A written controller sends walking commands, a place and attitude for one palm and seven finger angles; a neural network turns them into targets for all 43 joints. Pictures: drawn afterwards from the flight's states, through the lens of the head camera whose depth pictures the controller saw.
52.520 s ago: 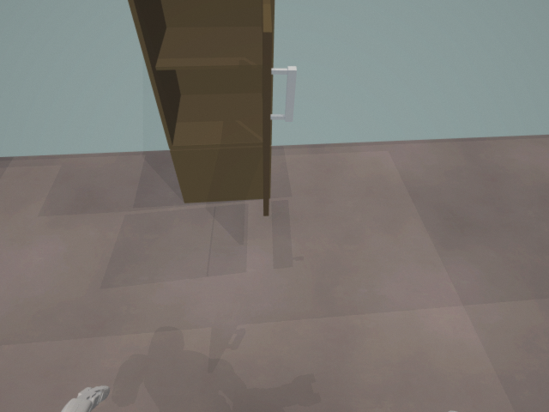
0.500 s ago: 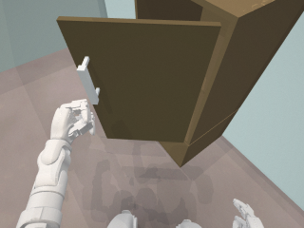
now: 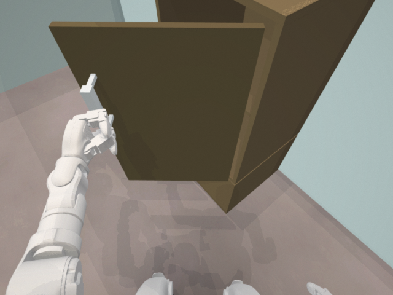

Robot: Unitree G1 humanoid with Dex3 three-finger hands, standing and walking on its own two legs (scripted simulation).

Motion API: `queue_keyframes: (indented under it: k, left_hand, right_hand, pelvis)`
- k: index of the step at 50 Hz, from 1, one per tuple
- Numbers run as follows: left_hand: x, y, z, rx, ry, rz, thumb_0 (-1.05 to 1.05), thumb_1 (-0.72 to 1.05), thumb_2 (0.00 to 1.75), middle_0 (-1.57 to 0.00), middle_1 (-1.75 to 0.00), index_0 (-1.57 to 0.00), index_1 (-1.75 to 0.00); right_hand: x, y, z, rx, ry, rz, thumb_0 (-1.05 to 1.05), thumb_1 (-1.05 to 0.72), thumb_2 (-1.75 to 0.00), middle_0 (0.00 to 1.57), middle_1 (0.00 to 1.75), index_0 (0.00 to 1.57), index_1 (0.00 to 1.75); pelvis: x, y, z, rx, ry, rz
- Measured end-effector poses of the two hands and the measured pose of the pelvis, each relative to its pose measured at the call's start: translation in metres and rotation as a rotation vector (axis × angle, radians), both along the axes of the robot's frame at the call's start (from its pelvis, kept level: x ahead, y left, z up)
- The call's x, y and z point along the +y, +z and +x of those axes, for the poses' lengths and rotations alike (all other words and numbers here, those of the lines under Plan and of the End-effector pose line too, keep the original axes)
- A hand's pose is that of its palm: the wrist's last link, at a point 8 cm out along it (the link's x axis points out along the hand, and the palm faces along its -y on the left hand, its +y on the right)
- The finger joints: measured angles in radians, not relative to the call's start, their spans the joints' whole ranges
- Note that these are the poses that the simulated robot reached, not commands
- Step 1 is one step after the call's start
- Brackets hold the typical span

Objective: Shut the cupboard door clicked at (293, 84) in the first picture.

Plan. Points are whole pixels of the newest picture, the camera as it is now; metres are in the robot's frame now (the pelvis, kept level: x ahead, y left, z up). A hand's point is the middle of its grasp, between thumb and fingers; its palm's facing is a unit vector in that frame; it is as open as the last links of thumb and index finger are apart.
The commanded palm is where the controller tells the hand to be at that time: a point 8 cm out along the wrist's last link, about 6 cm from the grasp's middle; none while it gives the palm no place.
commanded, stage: bring the fist close to the handle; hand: left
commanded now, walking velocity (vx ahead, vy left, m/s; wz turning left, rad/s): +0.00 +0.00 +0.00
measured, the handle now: (100, 106) +0.50 +0.22 +0.07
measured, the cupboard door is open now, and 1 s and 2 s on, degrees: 50 38 27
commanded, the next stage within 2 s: push the door shut along its arc in 0.14 s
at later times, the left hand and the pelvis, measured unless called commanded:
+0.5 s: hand (109, 128) +0.43 +0.19 +0.08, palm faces -0.06 -1.00 -0.02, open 3.1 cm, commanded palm +0.42 +0.23 +0.08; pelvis -0.01 +0.00 -0.01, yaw +1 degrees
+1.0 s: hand (119, 107) +0.49 +0.17 +0.08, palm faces -0.17 -0.99 -0.01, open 3.1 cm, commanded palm +0.49 +0.21 +0.08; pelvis -0.01 +0.01 -0.02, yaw +0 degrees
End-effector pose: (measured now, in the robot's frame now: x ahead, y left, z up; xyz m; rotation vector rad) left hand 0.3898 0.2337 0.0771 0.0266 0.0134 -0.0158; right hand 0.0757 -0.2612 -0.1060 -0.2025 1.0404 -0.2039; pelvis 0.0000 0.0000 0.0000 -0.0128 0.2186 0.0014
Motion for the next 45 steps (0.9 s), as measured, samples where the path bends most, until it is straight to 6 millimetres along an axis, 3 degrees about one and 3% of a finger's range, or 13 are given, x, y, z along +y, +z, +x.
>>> queue_keyframes:
  k: [10, 17, 23, 34, 45]
  left_hand:
    - [0.006, 0.007, -0.002, -0.048, 0.013, -0.001, 0.02, 0.90, 0.90, -1.30, -1.50, -1.30, -1.50]
    - [0.004, 0.000, 0.003, 0.000, -0.017, -0.016, 0.02, 0.90, 0.90, -1.30, -1.50, -1.30, -1.50]
    - [0.007, 0.001, 0.021, -0.009, -0.032, -0.010, 0.02, 0.89, 0.90, -1.30, -1.50, -1.30, -1.50]
    - [0.005, 0.002, 0.053, 0.005, -0.100, -0.001, 0.02, 0.90, 0.90, -1.31, -1.50, -1.33, -1.50]
    - [-0.003, 0.002, 0.079, 0.018, -0.131, -0.019, 0.02, 0.90, 0.90, -1.30, -1.50, -1.31, -1.50]
  right_hand:
    - [-0.003, 0.000, -0.001, -0.001, 0.000, -0.014, 0.01, -0.90, -0.89, 0.20, 0.30, 0.20, 0.30]
    - [0.000, 0.001, 0.005, -0.019, 0.002, -0.013, 0.01, -0.90, -0.89, 0.21, 0.30, 0.20, 0.30]
    - [0.002, -0.002, 0.003, -0.008, 0.005, -0.029, 0.01, -0.90, -0.89, 0.21, 0.30, 0.20, 0.30]
    - [0.004, -0.016, -0.029, 0.102, -0.015, -0.041, 0.01, -0.90, -0.89, 0.21, 0.30, 0.21, 0.30]
    - [0.006, -0.016, -0.061, 0.169, -0.063, -0.049, 0.01, -0.90, -0.89, 0.21, 0.30, 0.21, 0.30]
  pelvis:
    - [-0.002, -0.001, -0.004, -0.001, 0.006, -0.005]
    - [0.000, -0.002, -0.006, 0.004, 0.006, -0.007]
    - [0.002, -0.007, -0.009, 0.020, 0.012, -0.015]
    - [0.009, -0.015, -0.010, 0.075, 0.017, -0.028]
    - [0.013, -0.019, -0.010, 0.102, 0.008, -0.035]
